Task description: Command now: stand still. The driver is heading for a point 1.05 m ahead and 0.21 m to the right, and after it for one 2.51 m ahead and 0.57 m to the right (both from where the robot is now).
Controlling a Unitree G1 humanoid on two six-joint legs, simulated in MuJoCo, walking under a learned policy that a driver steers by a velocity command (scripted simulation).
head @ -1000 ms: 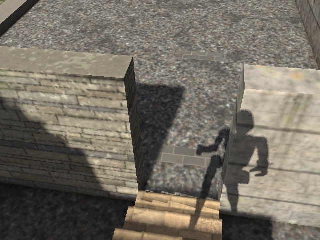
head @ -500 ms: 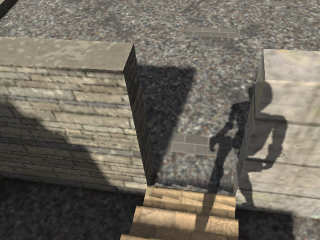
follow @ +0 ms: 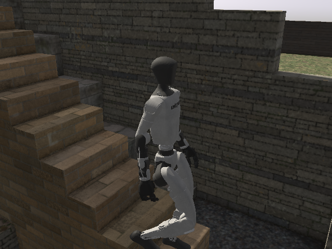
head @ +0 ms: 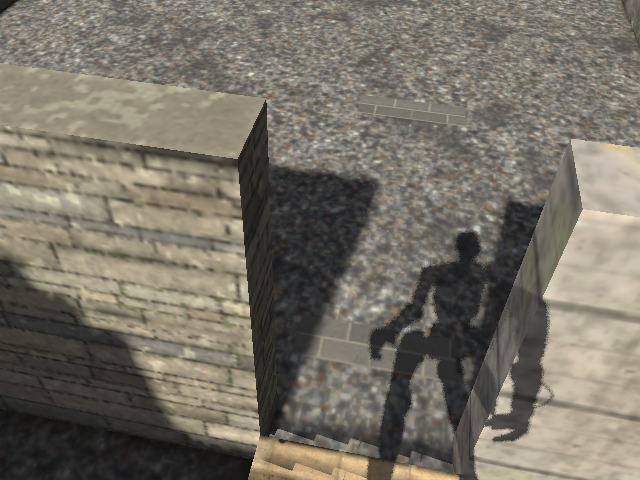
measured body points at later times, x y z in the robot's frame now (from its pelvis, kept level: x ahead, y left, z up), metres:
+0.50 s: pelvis +0.06 -0.01 +0.01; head +0.08 -0.02 +0.46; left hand +0.09 +0.22 -0.13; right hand +0.00 -0.22 -0.15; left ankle +0.01 +0.08 -0.73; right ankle +0.02 -0.16 -0.73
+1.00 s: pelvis +0.09 -0.02 +0.00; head +0.07 -0.03 +0.45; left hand +0.08 +0.22 -0.14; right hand +0.06 -0.24 -0.16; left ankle +0.01 +0.08 -0.73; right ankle +0.02 -0.16 -0.73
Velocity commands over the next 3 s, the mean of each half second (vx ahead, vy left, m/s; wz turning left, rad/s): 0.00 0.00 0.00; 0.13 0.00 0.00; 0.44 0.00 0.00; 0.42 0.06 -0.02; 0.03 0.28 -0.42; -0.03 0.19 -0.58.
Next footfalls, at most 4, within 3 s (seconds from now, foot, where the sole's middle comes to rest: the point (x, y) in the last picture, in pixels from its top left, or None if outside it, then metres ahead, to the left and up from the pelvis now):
0.14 right None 0.06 -0.15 -0.77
1.50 right None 0.27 -0.17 -0.96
2.06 left None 0.59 0.14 -1.15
2.36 right None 0.57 -0.02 -1.15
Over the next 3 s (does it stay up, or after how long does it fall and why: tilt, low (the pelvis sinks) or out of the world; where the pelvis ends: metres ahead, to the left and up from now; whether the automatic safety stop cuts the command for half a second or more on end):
stays up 0.59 0.14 -0.38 its command is cut before an obstacle after 1.9 s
